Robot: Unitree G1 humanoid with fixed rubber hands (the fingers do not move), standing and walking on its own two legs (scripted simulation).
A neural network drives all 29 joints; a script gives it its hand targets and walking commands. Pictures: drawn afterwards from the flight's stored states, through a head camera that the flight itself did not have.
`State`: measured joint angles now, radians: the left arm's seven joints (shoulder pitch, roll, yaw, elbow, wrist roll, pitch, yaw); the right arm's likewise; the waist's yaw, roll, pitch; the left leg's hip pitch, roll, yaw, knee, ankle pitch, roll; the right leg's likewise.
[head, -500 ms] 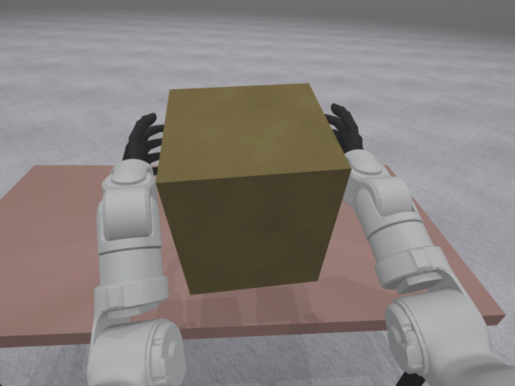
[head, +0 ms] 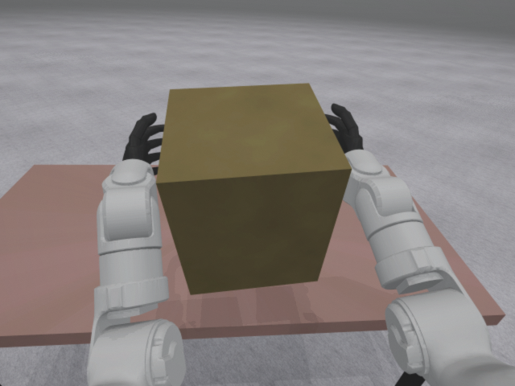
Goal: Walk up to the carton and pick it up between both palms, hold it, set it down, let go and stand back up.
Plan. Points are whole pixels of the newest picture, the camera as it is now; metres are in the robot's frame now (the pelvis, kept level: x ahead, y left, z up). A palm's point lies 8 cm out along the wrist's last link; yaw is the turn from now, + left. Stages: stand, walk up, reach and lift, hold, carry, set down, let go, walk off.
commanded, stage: hold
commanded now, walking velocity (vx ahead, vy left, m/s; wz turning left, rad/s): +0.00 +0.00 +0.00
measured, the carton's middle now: (248, 191) +0.37 +0.01 +0.19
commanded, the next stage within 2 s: none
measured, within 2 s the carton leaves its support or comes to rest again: neither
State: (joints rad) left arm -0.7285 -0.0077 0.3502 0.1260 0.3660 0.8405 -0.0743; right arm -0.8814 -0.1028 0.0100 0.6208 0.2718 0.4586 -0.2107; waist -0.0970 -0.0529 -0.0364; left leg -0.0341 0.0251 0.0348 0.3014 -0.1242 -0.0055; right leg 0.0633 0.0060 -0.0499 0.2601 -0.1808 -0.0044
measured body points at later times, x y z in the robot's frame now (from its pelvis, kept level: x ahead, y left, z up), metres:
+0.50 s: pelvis +0.00 +0.00 +0.00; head -0.07 +0.03 +0.44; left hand +0.37 +0.16 +0.25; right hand +0.38 -0.14 +0.26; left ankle +0.04 +0.12 -0.75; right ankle -0.01 -0.11 -0.75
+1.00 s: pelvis +0.00 +0.00 +0.00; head -0.07 +0.03 +0.44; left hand +0.37 +0.16 +0.25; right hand +0.38 -0.14 +0.26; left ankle +0.04 +0.12 -0.75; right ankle -0.01 -0.11 -0.75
